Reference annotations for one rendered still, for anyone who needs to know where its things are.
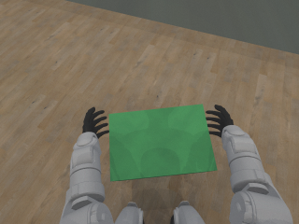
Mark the robot left upper arm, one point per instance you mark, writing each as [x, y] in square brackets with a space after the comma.
[92, 213]

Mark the carton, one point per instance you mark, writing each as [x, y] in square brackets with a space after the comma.
[159, 142]

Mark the robot right thigh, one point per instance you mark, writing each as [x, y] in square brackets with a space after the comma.
[186, 214]

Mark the right robot hand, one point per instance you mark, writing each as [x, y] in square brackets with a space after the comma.
[224, 120]

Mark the right robot forearm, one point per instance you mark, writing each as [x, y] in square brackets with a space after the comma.
[247, 172]

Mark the right robot shin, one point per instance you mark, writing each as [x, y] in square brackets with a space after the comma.
[183, 203]

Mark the left robot forearm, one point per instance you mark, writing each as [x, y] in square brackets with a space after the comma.
[85, 184]

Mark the left robot hand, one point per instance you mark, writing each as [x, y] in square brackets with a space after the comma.
[89, 122]

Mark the robot right upper arm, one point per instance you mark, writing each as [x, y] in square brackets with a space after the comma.
[248, 207]

